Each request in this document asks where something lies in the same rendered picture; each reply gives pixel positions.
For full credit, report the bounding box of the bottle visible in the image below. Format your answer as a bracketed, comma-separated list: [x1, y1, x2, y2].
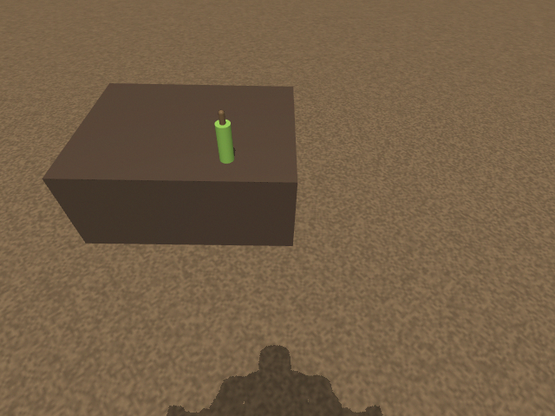
[214, 110, 234, 164]

